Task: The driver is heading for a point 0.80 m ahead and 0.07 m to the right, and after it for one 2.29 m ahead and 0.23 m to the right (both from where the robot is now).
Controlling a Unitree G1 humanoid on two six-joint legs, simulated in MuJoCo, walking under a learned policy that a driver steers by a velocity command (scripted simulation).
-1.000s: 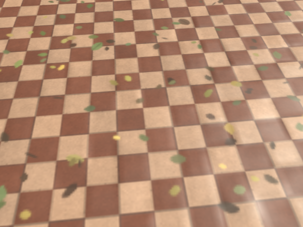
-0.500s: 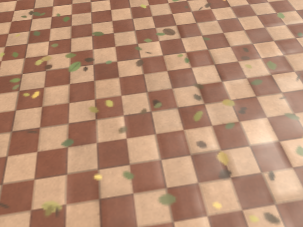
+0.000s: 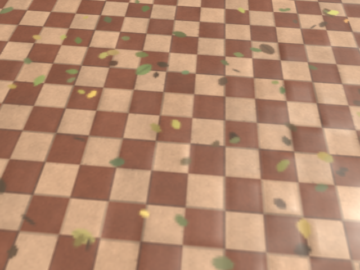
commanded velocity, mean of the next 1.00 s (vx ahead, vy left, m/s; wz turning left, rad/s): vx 0.34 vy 0.00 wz -0.03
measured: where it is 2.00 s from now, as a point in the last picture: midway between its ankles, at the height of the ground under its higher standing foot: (201, 164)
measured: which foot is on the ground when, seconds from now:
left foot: down 0.00-0.10, up 0.12-0.46, down 0.48-0.96, up 0.98-1.00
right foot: up 0.00-0.08, down 0.10-0.48, up 0.50-0.92, down 0.94-1.00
